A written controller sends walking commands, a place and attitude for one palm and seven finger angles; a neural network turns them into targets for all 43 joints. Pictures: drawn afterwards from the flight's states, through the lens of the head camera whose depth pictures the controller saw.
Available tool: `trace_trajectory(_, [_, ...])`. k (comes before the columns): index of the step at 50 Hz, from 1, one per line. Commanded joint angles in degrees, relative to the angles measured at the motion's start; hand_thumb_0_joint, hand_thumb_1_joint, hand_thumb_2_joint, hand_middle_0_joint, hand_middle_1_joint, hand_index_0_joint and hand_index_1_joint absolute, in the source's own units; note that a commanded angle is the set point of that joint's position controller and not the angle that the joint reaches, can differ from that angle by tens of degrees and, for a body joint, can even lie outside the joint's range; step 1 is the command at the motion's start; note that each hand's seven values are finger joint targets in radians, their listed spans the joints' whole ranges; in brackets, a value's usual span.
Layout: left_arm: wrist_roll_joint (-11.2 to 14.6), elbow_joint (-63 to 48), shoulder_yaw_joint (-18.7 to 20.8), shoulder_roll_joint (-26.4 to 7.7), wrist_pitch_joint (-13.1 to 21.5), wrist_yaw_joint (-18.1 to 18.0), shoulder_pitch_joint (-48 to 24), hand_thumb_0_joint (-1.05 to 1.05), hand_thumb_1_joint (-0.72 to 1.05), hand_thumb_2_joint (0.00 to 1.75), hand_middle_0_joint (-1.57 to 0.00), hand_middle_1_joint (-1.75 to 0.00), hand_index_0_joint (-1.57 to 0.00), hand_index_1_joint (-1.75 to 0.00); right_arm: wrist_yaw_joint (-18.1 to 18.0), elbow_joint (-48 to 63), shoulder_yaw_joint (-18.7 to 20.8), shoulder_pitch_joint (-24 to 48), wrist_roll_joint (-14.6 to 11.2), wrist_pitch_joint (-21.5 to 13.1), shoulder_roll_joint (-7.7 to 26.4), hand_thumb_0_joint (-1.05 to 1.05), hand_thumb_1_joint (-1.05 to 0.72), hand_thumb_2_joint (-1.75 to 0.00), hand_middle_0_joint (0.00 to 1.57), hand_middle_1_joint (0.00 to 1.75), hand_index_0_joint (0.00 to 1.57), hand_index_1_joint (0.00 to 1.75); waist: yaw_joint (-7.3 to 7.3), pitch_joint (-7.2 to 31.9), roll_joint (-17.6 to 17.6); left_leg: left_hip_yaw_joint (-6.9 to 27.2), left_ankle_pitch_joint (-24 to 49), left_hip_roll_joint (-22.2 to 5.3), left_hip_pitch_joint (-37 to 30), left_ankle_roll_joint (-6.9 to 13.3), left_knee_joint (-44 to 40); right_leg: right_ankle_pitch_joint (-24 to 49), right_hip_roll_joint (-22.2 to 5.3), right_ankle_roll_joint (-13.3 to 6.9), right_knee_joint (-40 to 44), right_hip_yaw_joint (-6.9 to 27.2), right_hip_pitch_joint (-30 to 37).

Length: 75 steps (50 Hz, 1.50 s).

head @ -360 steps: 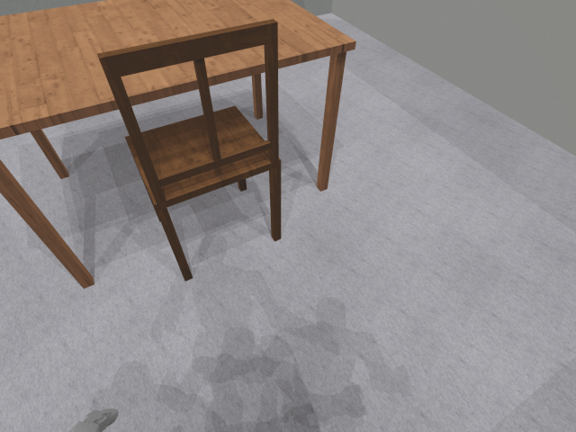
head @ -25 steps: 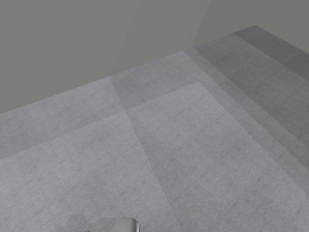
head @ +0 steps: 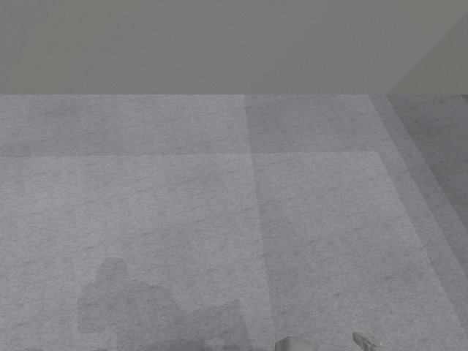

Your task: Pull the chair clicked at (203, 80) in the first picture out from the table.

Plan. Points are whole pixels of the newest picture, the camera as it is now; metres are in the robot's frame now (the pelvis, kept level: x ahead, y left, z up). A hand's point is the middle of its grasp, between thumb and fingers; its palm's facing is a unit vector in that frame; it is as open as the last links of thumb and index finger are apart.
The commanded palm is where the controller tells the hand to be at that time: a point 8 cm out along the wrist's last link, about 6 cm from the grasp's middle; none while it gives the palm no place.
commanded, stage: turn to face it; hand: left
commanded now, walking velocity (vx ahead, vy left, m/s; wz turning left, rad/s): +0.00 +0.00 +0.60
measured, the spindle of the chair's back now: out of the picture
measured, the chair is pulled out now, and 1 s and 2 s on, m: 0.00 0.00 0.00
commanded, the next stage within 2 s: none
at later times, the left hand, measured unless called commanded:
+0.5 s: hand out of the picture +0.04 +0.15 -0.14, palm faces +0.30 -0.91 -0.28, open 7.4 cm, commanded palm none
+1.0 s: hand out of the picture -0.03 +0.22 -0.16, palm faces +0.59 -0.77 -0.25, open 7.4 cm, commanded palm none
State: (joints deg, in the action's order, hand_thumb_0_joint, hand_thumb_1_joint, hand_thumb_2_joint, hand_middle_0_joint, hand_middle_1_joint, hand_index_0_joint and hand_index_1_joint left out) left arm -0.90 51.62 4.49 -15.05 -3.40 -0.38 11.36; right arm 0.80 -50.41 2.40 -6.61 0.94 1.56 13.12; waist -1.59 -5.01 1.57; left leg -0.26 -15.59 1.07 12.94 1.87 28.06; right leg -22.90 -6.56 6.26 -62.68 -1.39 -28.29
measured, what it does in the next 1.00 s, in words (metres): steps on the spot, turning left: right foot, then left foot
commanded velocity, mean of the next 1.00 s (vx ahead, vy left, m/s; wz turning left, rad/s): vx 0.00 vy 0.00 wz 0.60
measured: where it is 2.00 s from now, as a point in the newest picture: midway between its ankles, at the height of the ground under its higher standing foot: outside the picture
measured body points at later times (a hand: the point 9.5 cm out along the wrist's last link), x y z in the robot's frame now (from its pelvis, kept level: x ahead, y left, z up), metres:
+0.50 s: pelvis +0.01 -0.06 +0.00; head +0.06 -0.08 +0.45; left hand +0.03 +0.20 -0.12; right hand +0.14 -0.30 -0.16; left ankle -0.05 +0.09 -0.66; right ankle +0.03 -0.15 -0.74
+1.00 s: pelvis +0.01 -0.01 +0.00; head +0.03 +0.02 +0.45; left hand -0.06 +0.26 -0.14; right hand +0.22 -0.17 -0.13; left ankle -0.04 +0.07 -0.74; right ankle +0.09 -0.15 -0.67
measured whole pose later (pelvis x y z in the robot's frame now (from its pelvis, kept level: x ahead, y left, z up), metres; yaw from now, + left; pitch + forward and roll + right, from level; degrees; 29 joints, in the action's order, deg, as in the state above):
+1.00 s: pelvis +0.01 -0.01 +0.00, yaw +35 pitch +1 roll -1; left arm -0.8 50.8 4.2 -14.6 -3.6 -0.5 9.0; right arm 0.7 -51.6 2.5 -10.5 1.1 1.6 12.4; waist 0.3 -3.8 1.0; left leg 2.3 -13.7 2.4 13.7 2.7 26.6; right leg -22.9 -5.3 6.5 -57.7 -0.7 -27.0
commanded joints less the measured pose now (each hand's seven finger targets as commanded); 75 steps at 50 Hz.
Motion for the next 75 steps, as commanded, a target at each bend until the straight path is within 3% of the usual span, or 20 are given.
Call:
trace_trajectory(1, [0.16,-5.67,0.78,-4.39,1.46,-0.54,-1.97,0.00,0.90,0.90,-0.20,-0.30,-0.20,-0.30,-0.96,2.79,3.91,-3.20,0.14,-0.64,12.03,0.00,-0.90,-0.90,0.20,0.30,0.20,0.30,2.82,5.92,-9.99,13.86,27.55,-13.69,-5.09,7.60,-7.56,-0.49,1.01,0.12,5.32,0.72,-1.19])
trace_trajectory(8, [0.80,-6.39,0.51,-4.04,3.09,-0.68,1.34,0.00,0.90,0.90,-0.20,-0.30,-0.20,-0.30,-0.91,3.55,4.78,-1.24,0.09,-0.13,12.01,0.00,-0.90,-0.90,0.20,0.30,0.20,0.30,0.37,9.09,-10.85,17.78,28.11,-10.00,0.91,4.70,0.76,7.88,5.07,-1.09,32.56,-1.25,16.14])
trace_trajectory(9, [0.59,-5.86,0.94,-6.07,3.82,-0.90,4.00,0.00,0.90,0.90,-0.20,-0.30,-0.20,-0.30,-0.77,3.92,4.54,-1.63,-0.38,-0.23,10.22,0.00,-0.90,-0.90,0.20,0.30,0.20,0.30,-0.92,10.46,-5.89,16.10,19.22,-7.09,6.26,1.77,5.25,14.78,1.77,-1.63,40.83,1.14,24.54])
trace_trajectory(10, [-0.50,-5.69,2.14,-12.37,4.54,-1.55,5.38,0.00,0.90,0.90,-0.20,-0.30,-0.20,-0.30,-0.39,4.70,3.75,-3.75,-0.90,-0.31,5.70,0.00,-0.90,-0.90,0.20,0.30,0.20,0.30,-1.35,12.41,12.24,6.94,-3.10,0.59,18.03,-3.17,17.88,22.85,-13.92,-6.46,45.50,15.26,34.53])
trace_trajectory(11, [-0.39,-6.01,2.32,-14.80,4.14,-1.74,6.04,0.00,0.90,0.90,-0.20,-0.30,-0.20,-0.30,-0.53,5.97,3.99,-2.63,-0.47,-0.09,6.34,0.00,-0.90,-0.90,0.20,0.30,0.20,0.30,-1.86,12.06,16.58,3.70,-21.54,2.05,20.66,-4.74,30.38,31.51,-24.24,-13.29,44.92,22.36,29.19])
trace_trajectory(12, [-0.22,-6.50,1.68,-12.18,4.00,-1.85,4.33,0.00,0.90,0.90,-0.20,-0.30,-0.20,-0.30,-0.46,5.36,4.26,-2.25,-0.09,0.34,7.36,0.00,-0.90,-0.90,0.20,0.30,0.20,0.30,-1.05,9.72,8.83,6.08,-18.89,-0.17,20.14,-4.36,38.26,30.56,-21.79,-15.33,44.03,17.48,24.67])
trace_trajectory(17, [-0.15,-7.79,-0.09,-6.01,4.24,-1.64,-2.91,0.00,0.90,0.90,-0.20,-0.30,-0.20,-0.30,1.08,0.89,4.03,-5.64,0.15,1.91,5.84,0.00,-0.90,-0.90,0.20,0.30,0.20,0.30,2.97,3.84,9.09,1.61,-5.23,-3.10,19.78,-6.30,43.64,26.26,-11.61,-10.95,44.03,0.24,18.97])
trace_trajectory(28, [-0.85,-3.89,1.30,-9.32,3.29,-1.47,3.82,0.00,0.90,0.90,-0.20,-0.30,-0.20,-0.30,1.29,2.74,2.49,1.60,-0.34,1.27,4.25,0.00,-0.90,-0.90,0.20,0.30,0.20,0.30,-1.15,5.85,11.26,-5.26,-9.09,-3.78,13.02,-5.74,19.07,32.61,-15.52,-13.09,40.10,-5.37,24.85])
trace_trajectory(32, [-0.28,-3.28,1.96,-9.83,2.72,-1.19,2.99,0.00,0.90,0.90,-0.20,-0.30,-0.20,-0.30,0.99,2.26,2.77,-3.38,-0.13,0.12,6.06,0.00,-0.90,-0.90,0.20,0.30,0.20,0.30,1.66,9.49,6.99,-6.66,1.88,-3.02,0.40,-4.16,1.09,29.99,-14.91,-9.05,29.41,-9.70,21.52])
trace_trajectory(33, [0.17,-3.62,1.83,-8.26,2.45,-0.93,3.18,0.00,0.90,0.90,-0.20,-0.30,-0.20,-0.30,0.83,1.23,3.75,-7.74,0.04,-0.46,9.87,0.00,-0.90,-0.90,0.20,0.30,0.20,0.30,4.39,12.09,-2.72,0.11,11.75,-6.86,-9.85,-2.01,-4.78,22.07,-11.82,-5.97,18.53,-11.06,13.12])
trace_trajectory(34, [0.63,-6.39,0.79,-4.05,2.36,-0.37,1.72,0.00,0.90,0.90,-0.20,-0.30,-0.20,-0.30,0.28,1.06,5.49,-11.71,0.22,-0.89,16.56,0.00,-0.90,-0.90,0.20,0.30,0.20,0.30,6.57,12.75,-21.50,21.89,36.06,-22.90,-17.89,5.76,-6.75,-12.49,-2.65,-0.76,4.96,-11.10,-4.83])
trace_trajectory(36, [-0.17,-7.55,0.36,-4.46,1.43,-0.81,-2.79,0.00,0.90,0.90,-0.20,-0.30,-0.20,-0.30,-0.66,-0.41,5.03,-12.98,-0.09,-0.34,16.21,0.00,-0.90,-0.90,0.20,0.30,0.20,0.30,6.47,11.37,-14.14,18.83,38.78,-24.30,-13.99,10.25,-6.33,-13.45,-2.57,-1.48,-4.03,-1.85,-7.19])
trace_trajectory(42, [0.05,-3.77,0.86,-4.82,1.48,-0.13,0.19,0.00,0.90,0.90,-0.20,-0.30,-0.20,-0.30,-1.43,2.60,3.35,-3.52,-0.06,-1.14,11.39,0.00,-0.90,-0.90,0.20,0.30,0.20,0.30,2.09,8.25,-7.75,10.90,31.66,-13.74,-7.42,6.35,-7.37,0.96,-0.34,-0.36,-3.54,0.36,-3.29])
trace_trajectory(50, [0.36,-6.79,0.36,-4.13,1.63,-0.71,-5.52,0.00,0.90,0.90,-0.20,-0.30,-0.20,-0.30,-1.19,1.62,4.08,-6.65,0.34,-0.54,11.90,0.00,-0.90,-0.90,0.20,0.30,0.20,0.30,3.95,6.43,-9.37,19.22,25.96,-13.88,-6.37,8.46,-7.45,-2.00,2.08,-0.19,10.08,1.30,-0.66])
trace_trajectory(56, [0.96,-6.26,0.38,-4.24,2.98,-1.06,0.45,0.00,0.90,0.90,-0.20,-0.30,-0.20,-0.30,-1.06,2.66,4.65,-3.28,0.03,-0.07,11.44,0.00,-0.90,-0.90,0.20,0.30,0.20,0.30,0.62,9.30,-9.58,21.28,26.82,-9.38,1.98,4.96,-0.44,8.07,5.27,-1.47,33.89,-0.37,17.61])
trace_trajectory(57, [0.74,-5.70,0.75,-6.15,3.64,-1.25,3.35,0.00,0.90,0.90,-0.20,-0.30,-0.20,-0.30,-0.88,2.99,4.44,-3.23,-0.42,-0.17,9.79,0.00,-0.90,-0.90,0.20,0.30,0.20,0.30,-0.78,11.05,-5.41,19.46,18.08,-6.52,6.94,2.09,3.70,13.88,1.69,-1.97,42.23,2.33,25.60])
trace_trajectory(59, [-0.37,-6.10,2.03,-14.12,3.90,-1.92,4.57,0.00,0.90,0.90,-0.20,-0.30,-0.20,-0.30,-0.67,4.96,4.11,-4.04,-0.46,-0.03,6.24,0.00,-0.90,-0.90,0.20,0.30,0.20,0.30,-1.18,11.18,15.09,4.84,-20.39,3.36,21.11,-4.68,27.67,26.76,-23.70,-13.67,46.16,23.34,29.01])
trace_trajectory(60, [-0.22,-6.92,1.59,-12.34,3.55,-2.09,2.47,0.00,0.90,0.90,-0.20,-0.30,-0.20,-0.30,-0.58,4.70,4.66,-3.87,-0.23,0.50,7.73,0.00,-0.90,-0.90,0.20,0.30,0.20,0.30,-0.28,8.33,7.67,6.59,-18.35,0.70,19.50,-4.23,35.96,24.83,-23.10,-16.02,46.02,18.73,22.26])
trace_trajectory(64, [-0.09,-7.82,0.02,-6.16,3.95,-1.59,-4.46,0.00,0.90,0.90,-0.20,-0.30,-0.20,-0.30,0.84,0.84,4.38,-6.23,0.31,1.91,6.36,0.00,-0.90,-0.90,0.20,0.30,0.20,0.30,3.33,2.83,8.92,2.97,-6.21,-2.30,20.36,-5.85,44.01,20.73,-11.88,-11.82,45.24,3.40,17.74])
trace_trajectory(75, [-1.00,-3.81,1.71,-10.07,3.21,-1.44,3.75,0.00,0.90,0.90,-0.20,-0.30,-0.20,-0.30,1.25,3.12,2.49,1.93,-0.44,0.93,4.32,0.00,-0.90,-0.90,0.20,0.30,0.20,0.30,-1.44,6.18,11.95,-4.96,-10.11,-3.06,12.13,-5.80,16.23,34.95,-15.23,-12.78,38.18,-4.76,25.98])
